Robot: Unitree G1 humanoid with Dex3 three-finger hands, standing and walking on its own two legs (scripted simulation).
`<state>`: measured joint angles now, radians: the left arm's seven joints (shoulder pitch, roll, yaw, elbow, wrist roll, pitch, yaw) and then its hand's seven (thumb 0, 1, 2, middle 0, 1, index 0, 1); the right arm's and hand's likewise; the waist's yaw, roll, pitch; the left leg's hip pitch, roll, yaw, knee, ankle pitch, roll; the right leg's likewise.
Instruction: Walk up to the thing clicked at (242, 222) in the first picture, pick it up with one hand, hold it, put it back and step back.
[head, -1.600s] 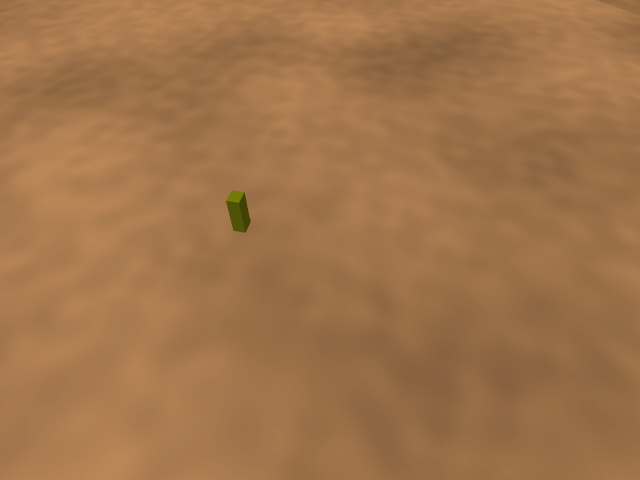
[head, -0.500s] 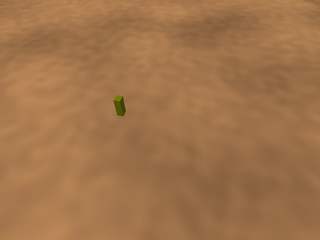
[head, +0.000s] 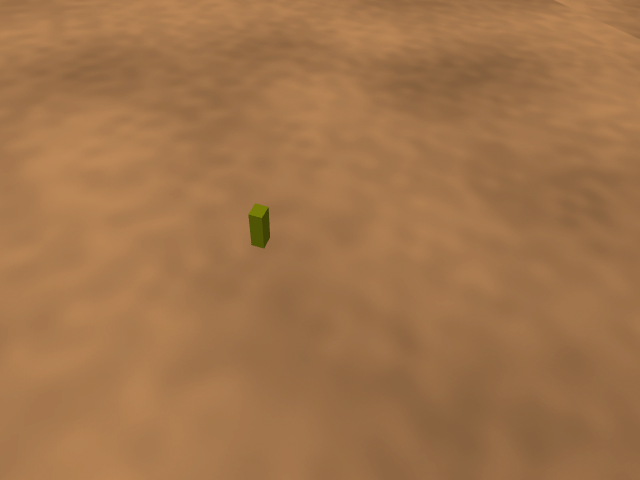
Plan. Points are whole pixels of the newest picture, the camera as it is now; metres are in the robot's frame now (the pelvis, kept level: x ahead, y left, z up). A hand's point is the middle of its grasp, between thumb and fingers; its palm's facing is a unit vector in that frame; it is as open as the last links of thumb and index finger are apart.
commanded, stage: walk up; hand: left
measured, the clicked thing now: (259, 226) +1.13 +0.23 -0.68
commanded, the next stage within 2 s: none
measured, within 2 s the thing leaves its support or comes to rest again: neither
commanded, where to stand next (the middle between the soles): +0.75 -0.06 m, yaw +1 degrees
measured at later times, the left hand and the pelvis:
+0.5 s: hand (187, 352) +0.32 +0.22 -0.11, palm faces +0.00 -0.93 -0.37, open 7.4 cm; pelvis +0.23 -0.04 +0.00, yaw +0 degrees
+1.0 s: hand (190, 281) +0.48 +0.26 -0.14, palm faces -0.07 -0.94 -0.34, open 7.4 cm; pelvis +0.43 -0.02 +0.01, yaw +0 degrees
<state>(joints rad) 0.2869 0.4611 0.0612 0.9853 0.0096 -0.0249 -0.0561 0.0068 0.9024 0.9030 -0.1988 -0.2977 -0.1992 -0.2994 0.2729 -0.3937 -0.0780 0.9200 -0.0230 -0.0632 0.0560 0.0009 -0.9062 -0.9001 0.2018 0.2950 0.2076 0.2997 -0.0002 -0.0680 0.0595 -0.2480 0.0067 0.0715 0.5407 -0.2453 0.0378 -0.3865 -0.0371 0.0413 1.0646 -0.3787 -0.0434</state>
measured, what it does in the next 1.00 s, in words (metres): walks ahead: right foot, then left foot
